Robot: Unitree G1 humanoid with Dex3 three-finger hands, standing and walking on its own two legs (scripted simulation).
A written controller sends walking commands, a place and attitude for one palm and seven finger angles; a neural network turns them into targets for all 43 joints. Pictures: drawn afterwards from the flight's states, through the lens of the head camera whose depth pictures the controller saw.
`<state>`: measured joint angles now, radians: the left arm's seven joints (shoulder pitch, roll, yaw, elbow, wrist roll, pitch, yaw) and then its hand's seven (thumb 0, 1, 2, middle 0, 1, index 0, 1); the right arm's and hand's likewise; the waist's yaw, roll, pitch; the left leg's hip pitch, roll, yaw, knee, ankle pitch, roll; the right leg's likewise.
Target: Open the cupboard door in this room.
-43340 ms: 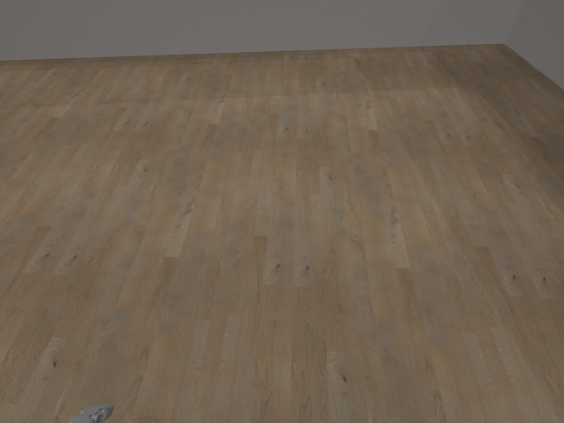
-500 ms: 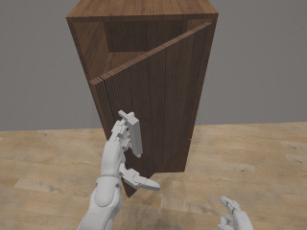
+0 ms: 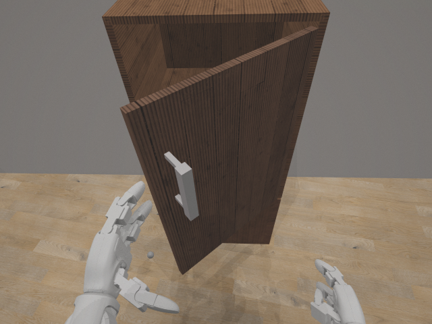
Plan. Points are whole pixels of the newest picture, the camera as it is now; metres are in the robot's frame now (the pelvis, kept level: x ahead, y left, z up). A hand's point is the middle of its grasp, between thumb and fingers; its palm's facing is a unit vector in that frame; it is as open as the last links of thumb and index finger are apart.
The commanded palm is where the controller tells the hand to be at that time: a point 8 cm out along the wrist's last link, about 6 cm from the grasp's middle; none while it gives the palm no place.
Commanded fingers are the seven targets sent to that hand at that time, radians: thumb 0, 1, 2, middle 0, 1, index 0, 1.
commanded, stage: slide the hand sideways off the handle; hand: left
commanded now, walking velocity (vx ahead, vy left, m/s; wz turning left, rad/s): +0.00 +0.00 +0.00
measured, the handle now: (181, 187) +0.33 +0.09 +0.10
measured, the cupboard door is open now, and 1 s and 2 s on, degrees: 42 42 42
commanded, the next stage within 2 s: draw the hand back to the body in 0.14 s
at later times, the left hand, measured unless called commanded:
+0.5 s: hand (125, 254) +0.20 +0.15 +0.12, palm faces +0.03 -1.00 -0.05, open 16.3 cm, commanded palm +0.16 +0.21 +0.13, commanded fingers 0.00 -0.50 0.30 -0.15 -0.30 -0.15 -0.30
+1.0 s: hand (65, 243) +0.20 +0.22 +0.15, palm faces +0.26 -0.92 -0.31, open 14.3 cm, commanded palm +0.15 +0.27 +0.17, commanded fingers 0.00 0.17 0.58 -0.17 -0.30 -0.17 -0.30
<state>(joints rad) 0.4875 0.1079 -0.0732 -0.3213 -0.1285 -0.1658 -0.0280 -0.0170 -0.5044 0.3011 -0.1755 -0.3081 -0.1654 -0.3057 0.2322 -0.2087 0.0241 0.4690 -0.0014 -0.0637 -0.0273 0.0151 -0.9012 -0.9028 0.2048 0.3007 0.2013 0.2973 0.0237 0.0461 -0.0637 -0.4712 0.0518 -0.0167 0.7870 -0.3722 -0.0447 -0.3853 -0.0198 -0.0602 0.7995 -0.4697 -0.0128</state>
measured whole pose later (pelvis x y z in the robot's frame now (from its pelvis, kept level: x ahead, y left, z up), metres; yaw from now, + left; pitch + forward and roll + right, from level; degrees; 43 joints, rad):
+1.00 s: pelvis +0.00 +0.03 +0.02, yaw -1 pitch -2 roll -1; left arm 0.52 0.27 0.13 -0.45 -0.05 -0.06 0.09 -0.01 -0.16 0.45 -0.17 -0.30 -0.17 -0.30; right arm 0.21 -0.21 0.06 0.57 -0.01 -0.15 -0.11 0.02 -0.90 -0.90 0.21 0.30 0.20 0.30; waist 0.06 0.05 0.00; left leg -0.27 0.04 0.01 0.59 -0.29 -0.01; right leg -0.16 -0.03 -0.04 0.54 -0.35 0.02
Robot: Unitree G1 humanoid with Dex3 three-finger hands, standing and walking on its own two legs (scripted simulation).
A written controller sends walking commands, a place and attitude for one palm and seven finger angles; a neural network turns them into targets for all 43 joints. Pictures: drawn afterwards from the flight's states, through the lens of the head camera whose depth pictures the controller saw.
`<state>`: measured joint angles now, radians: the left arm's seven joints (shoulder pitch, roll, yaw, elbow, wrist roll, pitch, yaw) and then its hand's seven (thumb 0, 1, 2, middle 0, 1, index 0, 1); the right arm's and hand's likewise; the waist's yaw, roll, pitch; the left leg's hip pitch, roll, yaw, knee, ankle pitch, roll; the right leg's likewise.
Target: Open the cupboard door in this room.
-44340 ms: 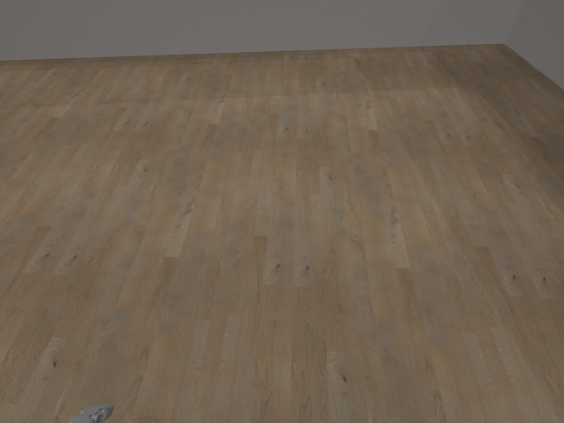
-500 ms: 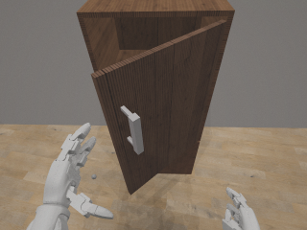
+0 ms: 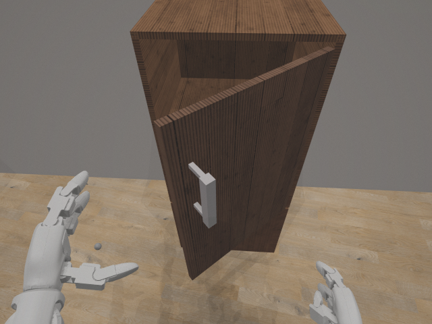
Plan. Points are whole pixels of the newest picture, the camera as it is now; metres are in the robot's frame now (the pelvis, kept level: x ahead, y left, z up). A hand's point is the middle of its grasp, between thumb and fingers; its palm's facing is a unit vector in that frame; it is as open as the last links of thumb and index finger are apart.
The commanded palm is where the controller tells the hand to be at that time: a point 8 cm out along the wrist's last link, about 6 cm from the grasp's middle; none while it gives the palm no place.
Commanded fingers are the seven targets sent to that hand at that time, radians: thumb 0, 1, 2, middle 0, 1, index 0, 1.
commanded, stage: draw the hand back to the body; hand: left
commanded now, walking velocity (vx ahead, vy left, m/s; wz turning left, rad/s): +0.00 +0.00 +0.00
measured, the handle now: (202, 196) +0.33 +0.07 +0.08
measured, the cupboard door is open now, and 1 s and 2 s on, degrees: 42 42 42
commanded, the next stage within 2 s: step back with the hand held close in 0.82 s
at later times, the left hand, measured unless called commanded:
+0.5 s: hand (51, 214) +0.21 +0.26 +0.17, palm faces +0.46 -0.80 -0.40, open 8.5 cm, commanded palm +0.16 +0.30 +0.18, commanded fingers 0.00 0.90 0.90 -0.20 -0.30 -0.20 -0.30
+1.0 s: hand (56, 217) +0.20 +0.25 +0.17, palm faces +0.45 -0.80 -0.40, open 7.4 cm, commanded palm +0.15 +0.29 +0.18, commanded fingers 0.00 0.90 0.90 -0.20 -0.30 -0.20 -0.30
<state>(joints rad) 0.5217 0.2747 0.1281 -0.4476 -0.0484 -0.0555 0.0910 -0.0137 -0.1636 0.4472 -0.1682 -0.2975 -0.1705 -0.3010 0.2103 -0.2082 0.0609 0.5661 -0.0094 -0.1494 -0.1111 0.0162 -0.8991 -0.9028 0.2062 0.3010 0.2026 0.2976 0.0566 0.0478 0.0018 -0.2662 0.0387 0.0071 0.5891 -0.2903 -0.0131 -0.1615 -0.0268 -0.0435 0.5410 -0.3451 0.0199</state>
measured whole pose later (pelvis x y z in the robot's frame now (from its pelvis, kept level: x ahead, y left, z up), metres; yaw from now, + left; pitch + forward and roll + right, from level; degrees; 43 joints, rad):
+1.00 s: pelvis +0.01 -0.01 +0.01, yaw -1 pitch -4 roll -1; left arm 0.44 0.33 0.35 -0.38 -0.05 -0.11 0.11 0.01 0.88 0.90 -0.21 -0.30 -0.22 -0.30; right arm 0.18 -0.22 0.01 0.63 -0.01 -0.09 -0.09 0.02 -0.90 -0.90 0.21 0.30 0.20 0.30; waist 0.06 0.07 0.03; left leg -0.14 0.06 0.02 0.43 -0.22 -0.03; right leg -0.04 0.00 -0.04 0.37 -0.27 0.00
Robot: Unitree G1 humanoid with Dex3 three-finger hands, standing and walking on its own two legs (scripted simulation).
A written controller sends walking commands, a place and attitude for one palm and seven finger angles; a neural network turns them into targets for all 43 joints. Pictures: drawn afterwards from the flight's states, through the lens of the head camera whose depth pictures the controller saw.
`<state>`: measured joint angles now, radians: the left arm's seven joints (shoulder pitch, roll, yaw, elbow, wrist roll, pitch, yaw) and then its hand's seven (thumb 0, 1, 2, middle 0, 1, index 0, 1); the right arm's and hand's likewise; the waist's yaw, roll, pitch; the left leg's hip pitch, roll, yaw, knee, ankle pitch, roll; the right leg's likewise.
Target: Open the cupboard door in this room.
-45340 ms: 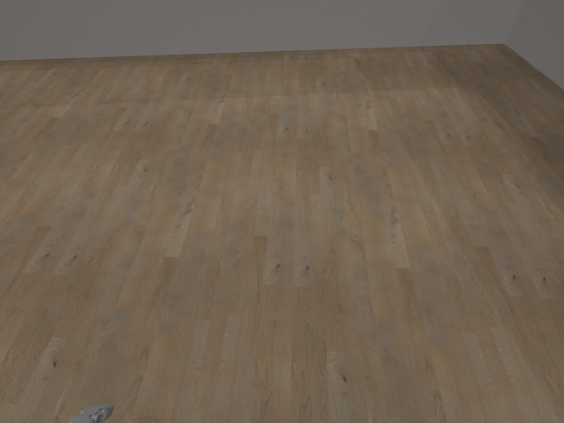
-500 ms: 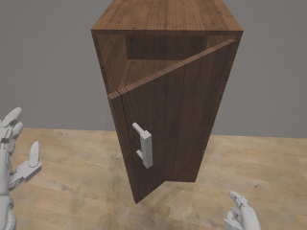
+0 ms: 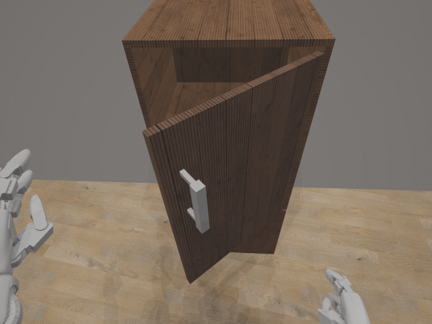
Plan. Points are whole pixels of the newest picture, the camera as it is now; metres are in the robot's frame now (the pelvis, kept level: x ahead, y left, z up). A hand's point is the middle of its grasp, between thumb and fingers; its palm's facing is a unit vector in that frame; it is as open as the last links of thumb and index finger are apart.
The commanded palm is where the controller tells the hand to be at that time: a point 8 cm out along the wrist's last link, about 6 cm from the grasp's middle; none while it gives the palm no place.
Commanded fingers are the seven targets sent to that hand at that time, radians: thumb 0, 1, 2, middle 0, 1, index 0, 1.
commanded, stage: step back with the hand held close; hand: left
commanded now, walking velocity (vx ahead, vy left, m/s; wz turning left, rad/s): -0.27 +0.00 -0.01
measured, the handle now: (194, 202) +0.32 +0.09 +0.07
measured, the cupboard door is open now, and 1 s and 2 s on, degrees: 42 42 42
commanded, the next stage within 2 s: stop stepping back and stand still in 0.96 s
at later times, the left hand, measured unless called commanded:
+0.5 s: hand (3, 274) +0.13 +0.29 +0.15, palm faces +0.37 -0.78 -0.51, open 7.4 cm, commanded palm +0.06 +0.33 +0.17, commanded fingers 0.00 0.90 0.90 -0.20 -0.30 -0.20 -0.30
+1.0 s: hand out of the picture +0.00 +0.31 +0.17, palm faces +0.48 -0.75 -0.44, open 7.4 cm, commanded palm -0.06 +0.34 +0.17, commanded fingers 0.00 0.90 0.90 -0.20 -0.30 -0.20 -0.30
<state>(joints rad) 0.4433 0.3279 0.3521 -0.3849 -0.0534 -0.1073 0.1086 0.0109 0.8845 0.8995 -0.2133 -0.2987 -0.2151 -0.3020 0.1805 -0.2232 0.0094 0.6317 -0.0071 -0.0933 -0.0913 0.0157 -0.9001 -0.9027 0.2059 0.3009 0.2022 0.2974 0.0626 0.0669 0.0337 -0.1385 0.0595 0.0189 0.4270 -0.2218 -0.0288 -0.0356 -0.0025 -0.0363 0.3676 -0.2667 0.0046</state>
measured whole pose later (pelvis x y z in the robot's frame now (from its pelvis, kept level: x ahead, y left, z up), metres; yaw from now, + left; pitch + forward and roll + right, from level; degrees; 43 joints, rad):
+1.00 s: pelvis -0.19 +0.04 -0.02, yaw +2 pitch +0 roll -4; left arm 0.54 0.45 0.48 -0.58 -0.07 -0.23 0.17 0.01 0.89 0.90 -0.21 -0.30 -0.21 -0.30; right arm 0.19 -0.16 -0.01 0.62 -0.01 -0.14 -0.04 0.02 -0.90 -0.90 0.21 0.30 0.20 0.30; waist 0.00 0.02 0.03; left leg -0.54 0.07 0.04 0.46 0.02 0.02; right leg -0.24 0.08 -0.05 0.73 -0.55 -0.03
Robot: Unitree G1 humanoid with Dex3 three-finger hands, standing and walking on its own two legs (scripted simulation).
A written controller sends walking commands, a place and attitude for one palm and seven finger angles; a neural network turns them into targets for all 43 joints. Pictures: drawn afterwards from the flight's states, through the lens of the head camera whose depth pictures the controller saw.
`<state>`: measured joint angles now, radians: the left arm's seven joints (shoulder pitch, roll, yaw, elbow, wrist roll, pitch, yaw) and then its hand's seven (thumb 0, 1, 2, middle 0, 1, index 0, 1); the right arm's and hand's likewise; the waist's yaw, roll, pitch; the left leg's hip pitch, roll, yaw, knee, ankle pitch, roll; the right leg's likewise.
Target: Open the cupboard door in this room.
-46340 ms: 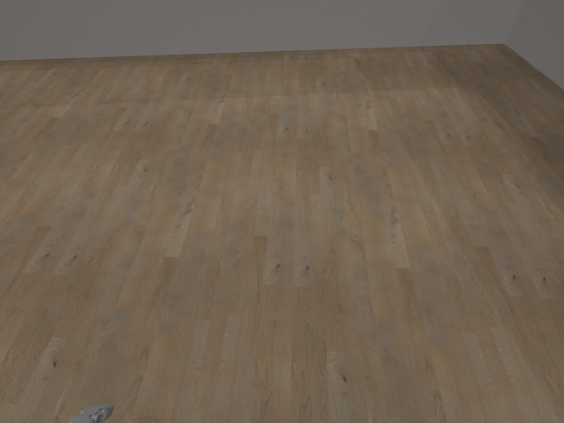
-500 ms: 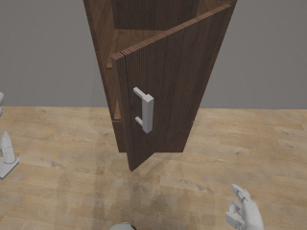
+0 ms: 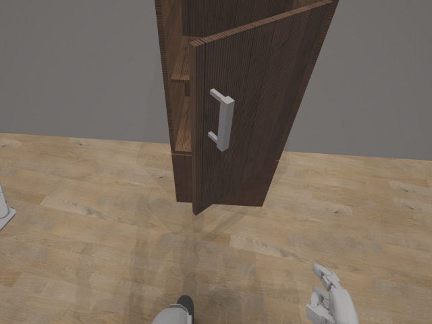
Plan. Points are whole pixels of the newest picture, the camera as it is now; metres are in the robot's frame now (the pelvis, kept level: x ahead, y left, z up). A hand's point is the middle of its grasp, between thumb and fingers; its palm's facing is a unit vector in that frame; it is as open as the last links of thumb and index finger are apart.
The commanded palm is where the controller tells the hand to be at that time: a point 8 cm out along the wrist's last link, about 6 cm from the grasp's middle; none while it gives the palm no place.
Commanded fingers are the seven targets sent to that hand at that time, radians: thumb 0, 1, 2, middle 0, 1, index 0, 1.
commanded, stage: stop stepping back and stand still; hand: left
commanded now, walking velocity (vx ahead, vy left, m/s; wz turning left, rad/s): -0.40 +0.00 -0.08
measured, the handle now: (219, 121) +0.51 +0.03 +0.09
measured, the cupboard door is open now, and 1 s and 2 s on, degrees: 42 42 42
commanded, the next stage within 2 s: let the arm hang, fingers relaxed in 0.76 s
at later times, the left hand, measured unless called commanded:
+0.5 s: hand out of the picture +0.10 +0.26 +0.19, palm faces +0.35 -0.80 -0.49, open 7.4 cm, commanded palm +0.05 +0.30 +0.20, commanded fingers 0.00 0.90 0.90 -0.20 -0.30 -0.20 -0.30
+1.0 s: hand out of the picture +0.12 +0.26 +0.00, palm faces +0.11 -0.90 -0.42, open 7.4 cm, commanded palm none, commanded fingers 0.00 0.90 0.90 -0.20 -0.30 -0.20 -0.30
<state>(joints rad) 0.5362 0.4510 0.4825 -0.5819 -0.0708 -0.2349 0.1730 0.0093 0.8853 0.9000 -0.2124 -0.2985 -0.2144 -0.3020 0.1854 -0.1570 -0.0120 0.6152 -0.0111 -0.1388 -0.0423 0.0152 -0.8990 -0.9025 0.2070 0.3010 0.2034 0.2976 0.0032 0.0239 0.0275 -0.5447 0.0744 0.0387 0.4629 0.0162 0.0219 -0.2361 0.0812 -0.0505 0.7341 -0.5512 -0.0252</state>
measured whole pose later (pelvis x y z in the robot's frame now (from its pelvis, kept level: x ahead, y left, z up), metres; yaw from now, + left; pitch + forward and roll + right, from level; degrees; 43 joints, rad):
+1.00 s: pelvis -0.11 +0.03 +0.01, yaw -2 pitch +1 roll +1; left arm 0.24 0.28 0.16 0.25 0.03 0.01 0.04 0.00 0.90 0.90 -0.20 -0.30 -0.20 -0.30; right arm 0.19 -0.26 -0.02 0.76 -0.05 -0.05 -0.01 0.01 -0.90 -0.90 0.20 0.30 0.20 0.30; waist -0.03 0.06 -0.01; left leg -0.34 0.00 0.05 0.55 -0.22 0.02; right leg -0.38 0.00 -0.01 0.87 -0.55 0.00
